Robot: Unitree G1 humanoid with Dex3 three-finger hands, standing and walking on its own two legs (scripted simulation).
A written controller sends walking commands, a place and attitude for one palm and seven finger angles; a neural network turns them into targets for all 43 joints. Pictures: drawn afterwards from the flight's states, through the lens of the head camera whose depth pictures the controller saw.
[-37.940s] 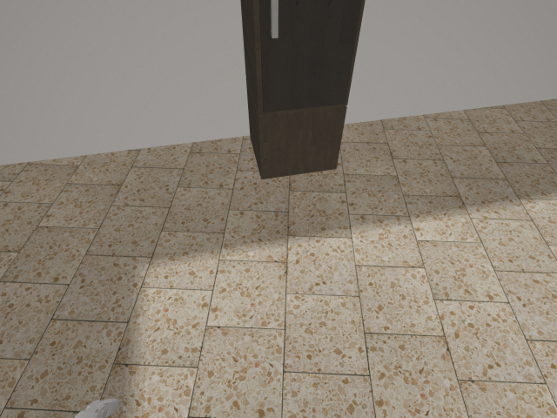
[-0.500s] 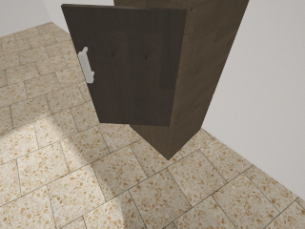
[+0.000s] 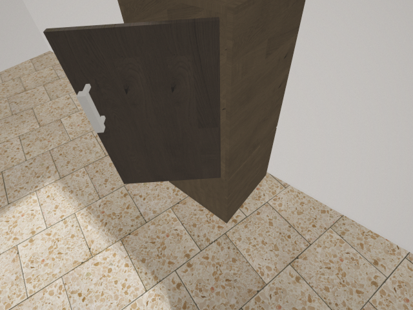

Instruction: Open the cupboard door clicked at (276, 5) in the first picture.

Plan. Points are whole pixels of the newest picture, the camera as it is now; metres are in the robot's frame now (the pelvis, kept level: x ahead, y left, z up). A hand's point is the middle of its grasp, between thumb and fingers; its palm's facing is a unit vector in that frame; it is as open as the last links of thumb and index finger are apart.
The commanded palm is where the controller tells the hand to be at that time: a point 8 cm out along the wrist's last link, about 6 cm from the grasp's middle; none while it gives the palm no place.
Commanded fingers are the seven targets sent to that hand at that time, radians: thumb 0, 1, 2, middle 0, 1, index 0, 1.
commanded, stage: look again from close up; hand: left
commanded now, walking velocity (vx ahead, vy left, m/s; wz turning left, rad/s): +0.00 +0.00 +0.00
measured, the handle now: (93, 108) +0.59 +0.33 +0.06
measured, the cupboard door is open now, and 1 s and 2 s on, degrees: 42 42 42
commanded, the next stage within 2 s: shuffle to correct the standing spot in 0.30 s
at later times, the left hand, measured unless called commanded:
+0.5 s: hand out of the picture +0.02 +0.17 -0.17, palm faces +0.02 -0.98 -0.21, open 7.3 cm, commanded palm none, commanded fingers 0.00 0.90 0.90 -0.20 -0.30 -0.20 -0.30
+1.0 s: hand out of the picture +0.08 +0.27 -0.16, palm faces +0.07 -0.98 -0.20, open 7.4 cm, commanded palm none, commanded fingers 0.00 0.90 0.90 -0.20 -0.30 -0.20 -0.30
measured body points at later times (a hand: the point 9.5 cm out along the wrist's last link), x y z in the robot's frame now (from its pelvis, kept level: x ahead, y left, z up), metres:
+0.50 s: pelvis +0.01 -0.01 +0.00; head +0.03 -0.01 +0.45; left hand +0.02 +0.22 -0.15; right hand +0.01 -0.24 -0.16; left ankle -0.05 +0.13 -0.73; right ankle -0.03 -0.10 -0.73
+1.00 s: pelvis +0.05 +0.08 +0.01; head +0.07 +0.09 +0.46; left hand +0.08 +0.32 -0.14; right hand +0.06 -0.13 -0.14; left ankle +0.02 +0.14 -0.73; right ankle +0.05 -0.04 -0.67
